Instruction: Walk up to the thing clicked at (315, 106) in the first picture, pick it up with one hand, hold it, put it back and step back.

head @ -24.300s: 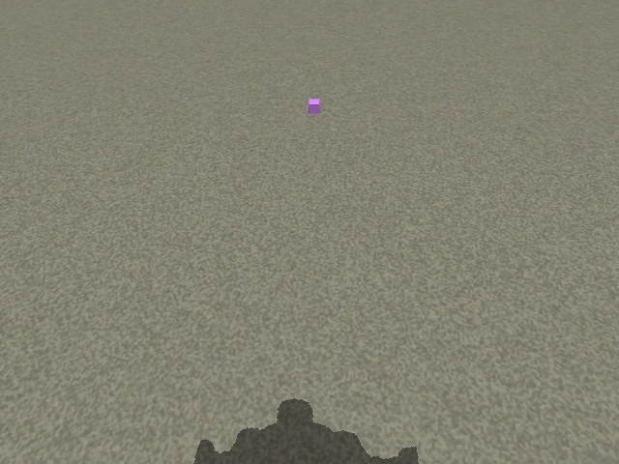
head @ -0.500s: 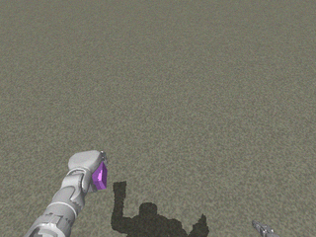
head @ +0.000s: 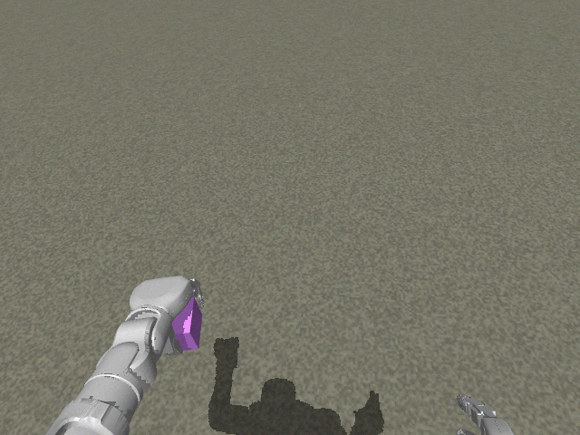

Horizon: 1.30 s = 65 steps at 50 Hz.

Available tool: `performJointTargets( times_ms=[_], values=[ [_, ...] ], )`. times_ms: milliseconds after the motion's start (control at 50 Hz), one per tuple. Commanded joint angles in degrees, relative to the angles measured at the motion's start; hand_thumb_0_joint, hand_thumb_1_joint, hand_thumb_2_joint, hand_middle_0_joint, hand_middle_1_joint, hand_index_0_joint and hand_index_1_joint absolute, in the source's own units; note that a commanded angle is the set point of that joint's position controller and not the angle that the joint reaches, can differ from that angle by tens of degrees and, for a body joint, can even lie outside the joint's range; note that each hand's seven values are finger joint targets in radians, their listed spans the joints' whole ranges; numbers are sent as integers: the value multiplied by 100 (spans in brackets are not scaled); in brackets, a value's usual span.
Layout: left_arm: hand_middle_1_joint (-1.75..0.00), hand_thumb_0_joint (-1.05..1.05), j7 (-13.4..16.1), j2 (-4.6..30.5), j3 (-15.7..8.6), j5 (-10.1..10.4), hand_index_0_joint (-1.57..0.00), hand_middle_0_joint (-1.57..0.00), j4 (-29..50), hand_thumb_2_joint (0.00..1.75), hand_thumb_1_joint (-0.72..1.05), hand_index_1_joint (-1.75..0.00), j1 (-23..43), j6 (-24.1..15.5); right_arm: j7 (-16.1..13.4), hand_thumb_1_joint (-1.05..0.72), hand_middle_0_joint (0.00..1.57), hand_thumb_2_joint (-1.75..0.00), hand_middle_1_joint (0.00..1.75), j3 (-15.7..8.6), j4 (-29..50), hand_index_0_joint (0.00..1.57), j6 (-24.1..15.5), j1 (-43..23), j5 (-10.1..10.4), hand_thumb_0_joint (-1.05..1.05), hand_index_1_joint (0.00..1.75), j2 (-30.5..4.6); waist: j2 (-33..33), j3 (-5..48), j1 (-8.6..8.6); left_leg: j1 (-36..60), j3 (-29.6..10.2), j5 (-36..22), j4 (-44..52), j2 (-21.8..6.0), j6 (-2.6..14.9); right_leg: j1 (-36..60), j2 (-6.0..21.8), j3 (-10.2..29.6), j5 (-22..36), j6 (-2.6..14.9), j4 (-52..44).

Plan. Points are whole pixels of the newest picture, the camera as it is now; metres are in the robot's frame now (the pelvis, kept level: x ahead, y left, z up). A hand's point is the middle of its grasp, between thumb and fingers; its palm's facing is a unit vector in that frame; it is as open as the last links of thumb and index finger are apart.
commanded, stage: hold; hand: left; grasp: from above
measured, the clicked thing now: (177, 324) +0.30 +0.22 -0.08
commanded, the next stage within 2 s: crouch in 0.84 s
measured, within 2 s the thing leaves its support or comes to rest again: neither
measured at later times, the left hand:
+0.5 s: hand (172, 324) +0.29 +0.22 -0.05, palm faces -0.46 -0.09 -0.88, open 9.5 cm
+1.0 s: hand (169, 320) +0.29 +0.22 -0.04, palm faces -0.46 -0.09 -0.89, open 9.5 cm
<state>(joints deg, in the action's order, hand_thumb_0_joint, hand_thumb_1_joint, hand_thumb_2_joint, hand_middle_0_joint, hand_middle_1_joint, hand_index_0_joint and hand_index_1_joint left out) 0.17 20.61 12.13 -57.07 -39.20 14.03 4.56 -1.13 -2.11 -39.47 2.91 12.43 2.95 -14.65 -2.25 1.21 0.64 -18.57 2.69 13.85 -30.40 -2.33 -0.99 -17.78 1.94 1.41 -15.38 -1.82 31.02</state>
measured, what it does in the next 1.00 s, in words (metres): stands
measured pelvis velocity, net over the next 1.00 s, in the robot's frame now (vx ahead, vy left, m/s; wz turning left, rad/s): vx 0.01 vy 0.00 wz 0.00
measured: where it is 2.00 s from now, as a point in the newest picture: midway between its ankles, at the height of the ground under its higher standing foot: outside the picture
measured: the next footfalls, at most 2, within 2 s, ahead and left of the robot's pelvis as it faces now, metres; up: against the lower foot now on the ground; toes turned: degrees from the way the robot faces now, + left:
none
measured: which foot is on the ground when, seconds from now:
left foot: down 0.00-1.00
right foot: down 0.00-1.00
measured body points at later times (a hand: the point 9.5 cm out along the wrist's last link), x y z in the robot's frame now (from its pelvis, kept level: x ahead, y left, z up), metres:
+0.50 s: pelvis +0.00 +0.00 +0.00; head +0.01 -0.02 +0.45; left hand +0.31 +0.22 +0.01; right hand +0.14 -0.26 -0.11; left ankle +0.02 +0.13 -0.73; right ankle +0.01 -0.14 -0.73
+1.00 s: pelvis +0.01 +0.00 +0.00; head +0.02 -0.02 +0.45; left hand +0.31 +0.22 +0.01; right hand +0.14 -0.26 -0.11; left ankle +0.02 +0.13 -0.73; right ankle +0.01 -0.14 -0.73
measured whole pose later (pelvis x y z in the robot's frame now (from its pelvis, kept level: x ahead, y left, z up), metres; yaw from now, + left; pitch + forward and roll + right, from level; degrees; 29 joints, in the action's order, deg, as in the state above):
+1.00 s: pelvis +0.01 +0.00 +0.00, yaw +0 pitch +1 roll +0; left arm -0.7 20.8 11.8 -57.4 -37.9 13.8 4.0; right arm -1.5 -2.3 -39.3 4.3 11.7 3.2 -14.6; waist -2.3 0.1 0.1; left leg -15.3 2.5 12.7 -27.0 -2.2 -1.0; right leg -14.5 2.0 1.1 -14.3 -1.8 27.7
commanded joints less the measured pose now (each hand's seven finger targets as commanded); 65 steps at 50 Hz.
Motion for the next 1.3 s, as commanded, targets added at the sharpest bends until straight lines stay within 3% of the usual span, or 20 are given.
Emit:
performJointTargets(
  times_ms=[0,60,160,200,260,300,500,560,600,620,680,740,780,880,920,940,1000,1080,1100,1280],
  values=[
    [-70,0,293,1173,-595,-39,-97,-95,1274,82,58,-68,2046,-7,-53,-90,20,-90,30,-261,788,20,-249,-423,-7,0,30,-810,5,1359,-22,961,-5,-914,418,234,112,213,-344,-183,864,204,-532],
    [-69,0,246,1154,-537,-22,-96,-94,1478,79,58,-66,2181,-17,-57,-90,20,-90,30,-243,824,20,-243,-471,0,0,30,-778,42,1449,-10,1044,8,-994,421,244,125,243,-330,-164,948,188,-543],
    [-69,0,185,1261,-659,-54,-97,-94,1608,80,57,-67,2033,-1,-66,-90,20,-90,30,-238,846,20,-218,-536,10,0,30,-760,-37,1482,-91,1061,43,-1016,455,279,139,364,-306,-135,976,185,-596],
    [-69,0,150,1096,-512,-68,-98,-95,1442,81,59,-67,1993,21,-74,-90,20,-90,30,-208,829,20,-203,-537,3,0,30,-732,133,1343,-29,1037,15,-1033,491,258,143,320,-330,-154,992,182,-596],
    [-68,0,114,1241,-656,-43,-98,-95,1452,78,59,-65,1869,-6,-83,-90,20,-90,30,-218,859,20,-191,-603,19,0,30,-739,112,1285,-112,1034,25,-911,535,279,150,356,-308,-150,856,188,-664],
    [-67,0,85,1124,-545,-58,-97,-96,1511,81,58,-66,1920,-9,-82,-90,20,-90,30,-215,881,20,-185,-607,14,0,30,-748,126,1350,-34,1124,24,-992,525,274,153,349,-309,-142,943,180,-659],
    [-72,0,219,1269,-666,-130,-98,-95,1440,82,60,-69,2149,-55,-87,-90,20,-90,30,-231,802,20,-165,-534,5,0,30,-735,40,1403,-83,1117,41,-1063,532,291,144,398,-300,-142,1004,190,-675],
    [-71,0,217,1143,-576,-66,-99,-97,1579,83,61,-69,2147,-51,-84,-90,20,-90,30,-247,797,20,-154,-556,11,0,30,-732,51,1593,-49,1286,38,-1328,481,277,145,473,-302,-150,1272,171,-627],
    [-70,0,267,1303,-746,-116,-99,-98,1422,83,61,-68,2031,-15,-92,-90,20,-90,30,-261,756,20,-141,-533,6,0,30,-734,11,1537,-124,1202,50,-1424,470,290,139,512,-301,-168,1361,173,-632],
    [-71,0,265,1137,-572,-95,-99,-97,1412,83,61,-69,2122,-19,-81,-90,20,-90,30,-261,754,20,-144,-501,-4,0,30,-744,128,1510,-25,1222,33,-1384,476,265,142,471,-317,-175,1328,175,-638],
    [-70,0,247,1216,-648,-74,-99,-97,1258,82,61,-68,1965,-21,-87,-90,20,-90,30,-268,772,20,-143,-541,17,0,30,-754,59,1381,-112,1181,19,-1206,551,259,119,438,-314,-190,1111,202,-694],
    [-69,0,197,1054,-502,-71,-99,-97,1418,83,61,-68,1941,-39,-70,-90,20,-90,30,-275,802,20,-140,-547,6,0,30,-734,125,1420,-105,1201,-7,-1328,537,250,128,509,-318,-217,1225,198,-669],
    [-70,0,213,1278,-691,-95,-97,-95,1408,82,58,-69,1994,-42,-77,-90,20,-90,30,-288,793,20,-125,-501,11,0,30,-769,-4,1473,-93,1227,37,-1363,522,272,130,525,-301,-176,1281,203,-685],
    [-70,0,215,1246,-664,-105,-100,-98,1524,83,63,-68,2096,-71,-71,-90,20,-90,30,-269,804,20,-114,-522,6,0,30,-734,19,1439,-107,1194,53,-1285,544,288,150,552,-281,-168,1251,192,-723],
    [-79,0,202,1196,-606,-78,-103,-96,1463,86,70,-73,2105,-62,-77,-89,20,-90,30,-275,798,20,-112,-527,9,0,30,-747,34,1479,-76,1267,34,-1374,547,260,144,521,-307,-191,1312,195,-690],
    [-76,0,235,1244,-682,-90,-95,-88,1345,78,64,-68,1999,-50,-72,-87,20,-89,30,-286,789,20,-108,-476,-2,0,30,-774,79,1429,-73,1262,5,-1371,552,247,125,539,-316,-209,1276,202,-700],
    [-71,0,252,1027,-525,-124,-95,-90,1168,72,57,-66,1822,-88,-60,-89,20,-90,30,-281,811,20,-100,-480,2,0,30,-743,254,1233,-40,1118,9,-1295,546,272,152,447,-300,-206,1240,190,-730],
    [-70,0,426,977,-514,-205,-94,-90,955,73,56,-66,1818,-222,-44,-89,20,-90,30,-299,742,20,-66,-383,-15,0,30,-754,298,1137,26,1033,9,-1199,494,303,146,281,-279,-184,1175,187,-691],
    [-68,0,523,1054,-608,-271,-95,-90,792,71,56,-63,1783,-260,-42,-89,20,-90,30,-316,716,20,-50,-340,-27,0,30,-761,270,1127,46,1003,33,-1160,440,311,152,221,-270,-173,1146,183,-673],
    [-73,0,1658,901,-613,-664,-99,-94,-575,79,62,-68,2665,-476,107,-89,20,-89,30,-434,270,20,-54,141,-238,0,30,-870,47,1555,333,-53,-56,-817,-769,209,32,-1206,-290,-228,769,249,467]
  ],
)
